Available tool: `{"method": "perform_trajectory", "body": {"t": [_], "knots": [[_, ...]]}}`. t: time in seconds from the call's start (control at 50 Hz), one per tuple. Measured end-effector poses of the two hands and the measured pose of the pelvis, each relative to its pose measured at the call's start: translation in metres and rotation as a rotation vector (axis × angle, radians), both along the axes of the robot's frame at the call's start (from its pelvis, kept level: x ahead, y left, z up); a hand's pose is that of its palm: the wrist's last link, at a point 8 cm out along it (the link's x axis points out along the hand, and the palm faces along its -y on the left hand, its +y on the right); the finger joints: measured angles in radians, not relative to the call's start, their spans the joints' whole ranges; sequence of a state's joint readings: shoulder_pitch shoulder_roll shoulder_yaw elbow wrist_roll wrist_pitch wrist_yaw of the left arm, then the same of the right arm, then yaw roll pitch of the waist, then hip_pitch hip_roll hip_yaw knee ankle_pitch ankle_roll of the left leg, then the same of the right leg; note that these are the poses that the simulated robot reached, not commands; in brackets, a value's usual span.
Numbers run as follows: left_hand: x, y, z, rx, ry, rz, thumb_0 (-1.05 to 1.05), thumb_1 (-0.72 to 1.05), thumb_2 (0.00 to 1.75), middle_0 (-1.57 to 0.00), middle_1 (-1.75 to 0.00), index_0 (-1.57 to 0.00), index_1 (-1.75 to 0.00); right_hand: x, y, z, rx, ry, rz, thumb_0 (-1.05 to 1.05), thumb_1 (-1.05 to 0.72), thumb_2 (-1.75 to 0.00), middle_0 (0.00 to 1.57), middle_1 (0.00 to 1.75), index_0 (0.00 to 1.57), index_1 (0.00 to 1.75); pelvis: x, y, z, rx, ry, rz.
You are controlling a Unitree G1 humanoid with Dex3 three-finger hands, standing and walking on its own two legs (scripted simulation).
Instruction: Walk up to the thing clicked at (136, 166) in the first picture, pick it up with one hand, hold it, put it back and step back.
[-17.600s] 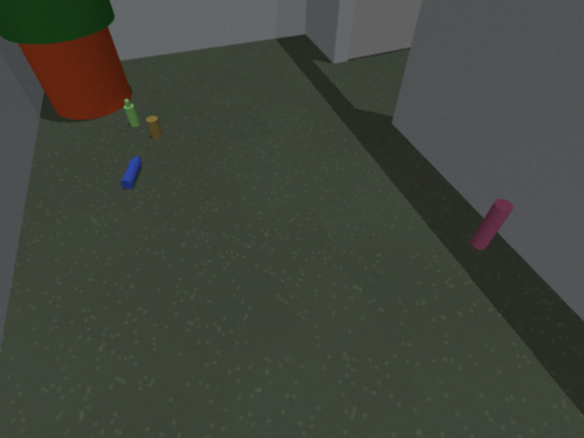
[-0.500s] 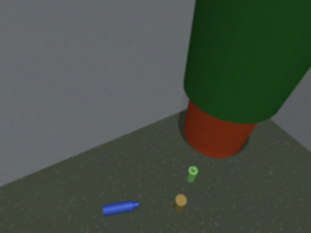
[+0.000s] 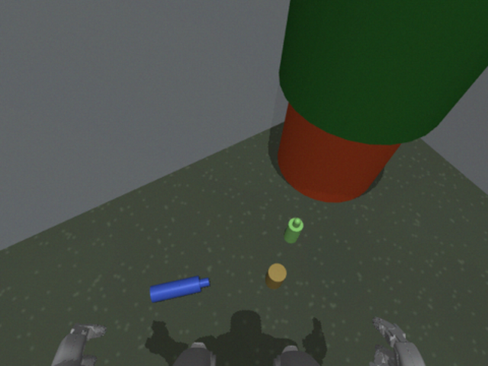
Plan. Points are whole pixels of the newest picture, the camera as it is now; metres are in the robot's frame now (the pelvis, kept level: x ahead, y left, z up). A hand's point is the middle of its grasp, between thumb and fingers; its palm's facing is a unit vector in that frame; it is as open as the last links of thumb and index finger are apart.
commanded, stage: rise first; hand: left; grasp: from above
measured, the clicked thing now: (180, 287) +0.40 +0.22 -0.69
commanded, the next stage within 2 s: none
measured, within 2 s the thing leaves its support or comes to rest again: neither
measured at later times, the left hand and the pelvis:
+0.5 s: hand out of the picture +0.13 +0.26 -0.22, palm faces -0.22 -0.82 -0.53, open 14.3 cm; pelvis -0.01 +0.00 -0.08, yaw +0 degrees
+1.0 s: hand (132, 320) +0.25 +0.30 -0.42, palm faces -0.41 -0.33 -0.85, open 13.9 cm; pelvis -0.08 -0.01 -0.28, yaw -2 degrees
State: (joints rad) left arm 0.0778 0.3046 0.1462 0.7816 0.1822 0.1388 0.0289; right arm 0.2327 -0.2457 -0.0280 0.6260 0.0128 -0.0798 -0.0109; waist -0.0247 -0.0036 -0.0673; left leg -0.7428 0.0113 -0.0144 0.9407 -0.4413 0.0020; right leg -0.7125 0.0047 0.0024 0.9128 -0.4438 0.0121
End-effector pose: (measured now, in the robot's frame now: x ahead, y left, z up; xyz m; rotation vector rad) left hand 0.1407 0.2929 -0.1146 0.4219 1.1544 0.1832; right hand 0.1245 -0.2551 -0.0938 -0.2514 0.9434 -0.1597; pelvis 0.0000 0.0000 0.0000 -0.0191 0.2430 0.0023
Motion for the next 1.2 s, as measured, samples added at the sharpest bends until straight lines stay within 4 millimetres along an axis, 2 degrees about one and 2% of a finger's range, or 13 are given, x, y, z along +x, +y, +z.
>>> {"method": "perform_trajectory", "body": {"t": [0.1, 0.26, 0.48, 0.58, 0.66, 0.8, 0.96, 1.06, 1.2], "knots": [[-0.001, 0.004, -0.016, 0.030, -0.033, -0.043, 0.00, -0.51, 0.99, -0.09, -1.05, -0.09, -1.05, 0.021, 0.004, -0.014, -0.020, -0.041, 0.032, 0.01, -0.94, -0.91, 0.21, 0.30, 0.20, 0.30, 0.001, 0.002, -0.020, -0.006, 0.047, 0.002], [-0.003, 0.005, -0.029, 0.061, -0.026, -0.108, 0.00, -0.57, 0.99, -0.10, -1.06, -0.09, -1.07, 0.047, 0.017, -0.030, -0.012, -0.106, 0.073, 0.01, -0.96, -0.91, 0.21, 0.30, 0.20, 0.30, 0.001, 0.005, -0.042, -0.018, 0.102, 0.008], [-0.011, 0.006, -0.056, 0.121, -0.025, -0.169, 0.00, -0.59, 0.96, -0.10, -1.07, -0.10, -1.07, 0.055, 0.023, -0.064, 0.015, -0.147, 0.118, 0.01, -0.97, -0.91, 0.21, 0.30, 0.20, 0.30, -0.010, 0.003, -0.078, -0.022, 0.169, 0.010], [-0.006, 0.013, -0.085, 0.190, -0.016, -0.263, 0.00, -0.59, 0.95, -0.10, -1.08, -0.10, -1.07, 0.052, 0.018, -0.094, 0.010, -0.145, 0.145, 0.01, -0.97, -0.92, 0.21, 0.30, 0.20, 0.30, -0.021, -0.001, -0.104, -0.019, 0.214, 0.013], [0.013, 0.022, -0.120, 0.275, -0.040, -0.365, 0.00, -0.58, 0.95, -0.10, -1.07, -0.11, -1.06, 0.046, 0.008, -0.131, -0.007, -0.131, 0.159, 0.01, -0.96, -0.91, 0.21, 0.30, 0.20, 0.30, -0.033, -0.004, -0.137, -0.016, 0.263, 0.010], [0.066, 0.017, -0.182, 0.408, -0.162, -0.579, 0.00, -0.52, 0.94, -0.13, -1.03, -0.13, -1.03, 0.019, -0.014, -0.213, -0.033, -0.052, 0.139, 0.01, -0.94, -0.91, 0.21, 0.30, 0.20, 0.30, -0.054, -0.007, -0.204, -0.017, 0.330, -0.005], [0.110, 0.016, -0.240, 0.556, -0.204, -0.684, 0.00, -0.51, 0.96, -0.14, -1.01, -0.13, -1.01, -0.040, -0.022, -0.297, -0.016, 0.123, 0.099, 0.01, -0.92, -0.90, 0.21, 0.30, 0.20, 0.30, -0.078, -0.008, -0.266, -0.022, 0.359, -0.021], [0.127, 0.015, -0.265, 0.599, -0.207, -0.750, 0.00, -0.50, 0.98, -0.13, -1.00, -0.12, -1.01, -0.082, -0.021, -0.330, -0.004, 0.218, 0.064, 0.01, -0.90, -0.90, 0.21, 0.30, 0.20, 0.30, -0.089, -0.008, -0.294, -0.028, 0.348, -0.027], [0.140, 0.013, -0.294, 0.636, -0.221, -0.853, 0.00, -0.51, 1.00, -0.11, -1.00, -0.10, -1.01, -0.125, -0.020, -0.348, -0.019, 0.314, 0.022, 0.01, -0.89, -0.90, 0.21, 0.30, 0.20, 0.30, -0.096, -0.005, -0.320, -0.042, 0.335, -0.035]]}}
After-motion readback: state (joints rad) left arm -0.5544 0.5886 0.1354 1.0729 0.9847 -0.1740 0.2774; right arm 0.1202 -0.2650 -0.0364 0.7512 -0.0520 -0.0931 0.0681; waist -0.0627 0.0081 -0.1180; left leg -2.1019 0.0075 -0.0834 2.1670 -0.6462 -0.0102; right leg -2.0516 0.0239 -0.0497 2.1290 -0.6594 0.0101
